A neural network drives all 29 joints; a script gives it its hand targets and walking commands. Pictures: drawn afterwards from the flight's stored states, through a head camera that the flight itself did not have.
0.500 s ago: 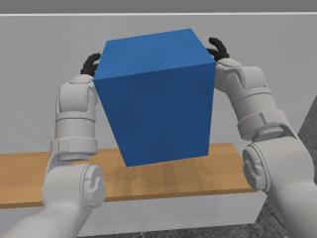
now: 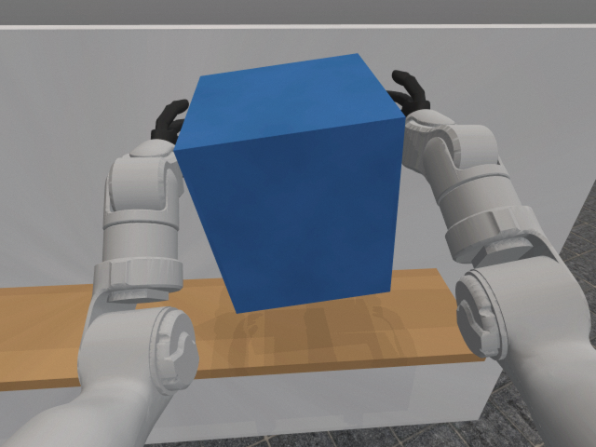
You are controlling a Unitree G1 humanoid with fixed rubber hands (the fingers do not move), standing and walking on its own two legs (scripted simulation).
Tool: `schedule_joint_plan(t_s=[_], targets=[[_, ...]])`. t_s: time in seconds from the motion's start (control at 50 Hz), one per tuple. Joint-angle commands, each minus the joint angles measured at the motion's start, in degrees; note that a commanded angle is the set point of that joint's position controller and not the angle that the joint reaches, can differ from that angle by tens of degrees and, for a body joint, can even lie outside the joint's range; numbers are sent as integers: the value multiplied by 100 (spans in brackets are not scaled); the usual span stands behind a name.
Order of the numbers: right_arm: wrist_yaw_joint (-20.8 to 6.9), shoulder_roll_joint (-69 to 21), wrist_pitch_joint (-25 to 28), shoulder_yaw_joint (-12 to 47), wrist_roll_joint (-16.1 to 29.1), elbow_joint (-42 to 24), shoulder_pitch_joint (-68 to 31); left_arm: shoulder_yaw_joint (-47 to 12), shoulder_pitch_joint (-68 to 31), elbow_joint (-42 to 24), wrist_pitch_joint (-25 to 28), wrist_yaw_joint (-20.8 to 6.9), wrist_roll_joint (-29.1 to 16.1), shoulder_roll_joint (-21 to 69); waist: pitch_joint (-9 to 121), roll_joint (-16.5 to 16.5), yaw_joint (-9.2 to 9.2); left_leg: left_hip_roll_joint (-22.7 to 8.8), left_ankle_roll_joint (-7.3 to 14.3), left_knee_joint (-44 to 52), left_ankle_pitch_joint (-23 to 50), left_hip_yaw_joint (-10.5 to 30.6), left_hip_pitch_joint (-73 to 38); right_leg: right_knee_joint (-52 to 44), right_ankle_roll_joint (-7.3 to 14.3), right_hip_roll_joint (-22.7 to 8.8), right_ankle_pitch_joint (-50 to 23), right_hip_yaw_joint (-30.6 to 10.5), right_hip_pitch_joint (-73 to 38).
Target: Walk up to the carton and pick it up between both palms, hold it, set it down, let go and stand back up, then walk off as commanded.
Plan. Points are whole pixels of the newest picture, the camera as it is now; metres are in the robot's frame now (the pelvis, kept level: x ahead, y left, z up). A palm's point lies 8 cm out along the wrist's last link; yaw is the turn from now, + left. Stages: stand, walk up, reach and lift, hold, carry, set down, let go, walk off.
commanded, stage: hold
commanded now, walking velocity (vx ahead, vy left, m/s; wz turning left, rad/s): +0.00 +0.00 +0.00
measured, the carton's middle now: (296, 185) +0.38 -0.01 +0.26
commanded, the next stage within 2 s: none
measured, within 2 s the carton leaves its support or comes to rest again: neither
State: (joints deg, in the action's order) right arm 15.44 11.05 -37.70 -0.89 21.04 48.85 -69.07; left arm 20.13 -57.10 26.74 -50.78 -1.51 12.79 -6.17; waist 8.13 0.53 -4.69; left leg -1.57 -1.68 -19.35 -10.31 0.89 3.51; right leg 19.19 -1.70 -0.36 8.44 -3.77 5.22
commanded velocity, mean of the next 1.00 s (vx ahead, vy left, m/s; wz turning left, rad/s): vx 0.00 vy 0.00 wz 0.00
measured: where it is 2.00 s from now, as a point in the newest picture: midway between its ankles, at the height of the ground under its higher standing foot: outside the picture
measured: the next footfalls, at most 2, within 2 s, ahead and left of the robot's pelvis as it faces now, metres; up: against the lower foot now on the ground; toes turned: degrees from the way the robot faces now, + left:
none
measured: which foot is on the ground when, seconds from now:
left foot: down 0.00-1.00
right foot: down 0.00-1.00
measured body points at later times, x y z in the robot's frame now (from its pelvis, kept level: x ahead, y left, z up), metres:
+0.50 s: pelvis +0.00 +0.00 +0.00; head -0.10 +0.01 +0.44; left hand +0.38 +0.15 +0.31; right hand +0.38 -0.15 +0.34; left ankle +0.01 +0.14 -0.75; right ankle +0.03 -0.14 -0.75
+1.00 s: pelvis +0.00 +0.00 +0.00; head -0.10 +0.01 +0.44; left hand +0.38 +0.15 +0.31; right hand +0.38 -0.15 +0.34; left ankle +0.01 +0.14 -0.75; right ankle +0.03 -0.14 -0.75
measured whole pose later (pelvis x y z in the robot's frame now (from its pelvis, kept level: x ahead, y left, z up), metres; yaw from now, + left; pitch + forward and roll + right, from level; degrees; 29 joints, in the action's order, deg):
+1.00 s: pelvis +0.00 +0.00 +0.00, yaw +0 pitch -6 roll +0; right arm 15.5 10.8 -37.7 -0.9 21.0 48.8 -69.1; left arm 20.2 -57.1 26.7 -50.7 -1.5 12.8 -6.4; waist 8.1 0.7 -4.2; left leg -1.6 -1.7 -19.3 -10.3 0.9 3.5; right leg 19.2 -1.6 -0.3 8.4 -3.8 5.2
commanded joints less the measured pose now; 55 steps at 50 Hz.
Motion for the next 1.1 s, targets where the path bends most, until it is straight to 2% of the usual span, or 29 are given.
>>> schedule_joint_plan(t_s=[0.0, 0.08, 0.12, 0.16, 0.18, 0.22, 0.32, 0.38, 0.44, 0.54, 0.58, 0.6, 0.64, 0.68, 0.74, 0.82, 0.86, 0.88, 0.9, 0.96, 1.04, 1.08], targets=[[-1016, -3618, 29, 1067, 1174, -1117, -3888, -1546, -4523, -331, 491, -888, -855, 2945, 1573, -282, 172, 294, -60, 438, 635, -23, 792, -403, 67, 539, -855, 233, -1184], [-1092, -3866, 68, 1572, 1439, -1221, -4114, -1167, -4531, -350, 451, -781, -533, 2738, 1698, -117, 688, 367, -7, 287, 1011, -60, 511, -437, 26, 557, -948, 205, -1089], [-1081, -3964, 79, 1678, 1500, -1299, -4112, -1161, -4569, -480, 453, -753, -527, 2741, 1839, 5, 744, 390, 17, 206, 1160, -60, 349, -440, -9, 571, -1023, 199, -1060], [-1034, -4026, 84, 1649, 1493, -1334, -4019, -1289, -4593, -621, 475, -755, -625, 2841, 1929, 108, 641, 387, 22, 160, 1202, -33, 220, -450, -31, 577, -1054, 207, -1007], [-1000, -4008, 82, 1572, 1455, -1300, -3958, -1378, -4593, -643, 482, -770, -697, 2901, 1916, 139, 533, 379, 15, 151, 1159, -21, 196, -464, -36, 575, -1034, 208, -968], [-929, -3917, 73, 1319, 1322, -1207, -3833, -1565, -4590, -589, 493, -830, -853, 3027, 1797, 162, 262, 356, 0, 184, 936, -6, 221, -503, -27, 555, -888, 226, -871], [-867, -3544, 55, 554, 908, -911, -3705, -2066, -4733, -441, 549, -969, -1259, 3310, 1495, -80, -422, 260, -80, 409, 155, 36, 636, -531, 68, 504, -409, 264, -772], [-894, -3384, 42, 437, 823, -899, -3643, -2152, -4651, -415, 554, -994, -1329, 3339, 1491, -298, -530, 200, -93, 530, 92, 45, 860, -442, 96, 516, -543, 267, -998], [-938, -3410, 26, 649, 940, -998, -3659, -1975, -4562, -437, 524, -974, -1177, 3210, 1546, -393, -340, 218, -106, 522, 360, 20, 900, -373, 90, 543, -788, 262, -1208], [-1057, -3698, 37, 1300, 1295, -1164, -3961, -1348, -4467, -292, 461, -849, -680, 2857, 1580, -250, 425, 325, -37, 385, 797, -41, 706, -424, 63, 540, -901, 208, -1165], [-1089, -3832, 63, 1554, 1437, -1255, -4083, -1201, -4506, -393, 450, -791, -550, 2765, 1723, -159, 658, 362, -11, 291, 1031, -59, 526, -426, 32, 556, -980, 203, -1125], [-1097, -3912, 74, 1654, 1492, -1294, -4116, -1168, -4534, -451, 449, -766, -524, 2746, 1800, -99, 731, 374, 1, 245, 1126, -60, 441, -424, 14, 564, -1015, 199, -1106], [-1080, -4005, 82, 1709, 1527, -1334, -4095, -1205, -4590, -579, 460, -738, -554, 2786, 1915, 36, 745, 384, 20, 180, 1211, -43, 296, -438, -15, 574, -1050, 194, -1044], [-1021, -4018, 84, 1619, 1477, -1315, -3983, -1337, -4582, -623, 478, -753, -655, 2891, 1921, 136, 593, 379, 28, 153, 1155, -22, 209, -463, -35, 574, -1026, 200, -972], [-917, -3871, 72, 1214, 1273, -1185, -3805, -1658, -4624, -588, 507, -845, -934, 3082, 1785, 167, 152, 344, -3, 203, 792, 9, 270, -508, -23, 547, -797, 222, -835], [-869, -3573, 41, 590, 919, -916, -3677, -2035, -4733, -457, 546, -960, -1244, 3274, 1504, -17, -393, 267, -60, 392, 160, 33, 617, -528, 53, 500, -415, 257, -770], [-877, -3446, 44, 440, 830, -898, -3660, -2142, -4689, -378, 558, -994, -1326, 3341, 1449, -175, -528, 221, -71, 496, 0, 42, 783, -503, 82, 499, -389, 263, -865], [-889, -3409, 42, 446, 823, -915, -3661, -2156, -4657, -389, 554, -998, -1333, 3331, 1491, -262, -533, 205, -77, 525, 33, 41, 853, -456, 87, 510, -486, 268, -975], [-900, -3374, 36, 464, 833, -930, -3639, -2154, -4624, -417, 548, -997, -1325, 3330, 1500, -347, -523, 192, -85, 552, 83, 40, 908, -414, 89, 523, -586, 269, -1060], [-955, -3415, 20, 695, 971, -1004, -3674, -1921, -4556, -417, 518, -961, -1125, 3169, 1535, -418, -279, 218, -91, 527, 344, 18, 943, -360, 85, 543, -787, 256, -1237], [-1057, -3656, 33, 1235, 1261, -1107, -3922, -1390, -4473, -285, 462, -861, -700, 2883, 1544, -285, 357, 304, -38, 417, 708, -41, 757, -409, 67, 539, -843, 217, -1169], [-1092, -3802, 59, 1514, 1413, -1224, -4037, -1241, -4496, -393, 452, -801, -575, 2776, 1710, -176, 615, 350, -20, 306, 997, -54, 571, -417, 40, 550, -970, 204, -1141]])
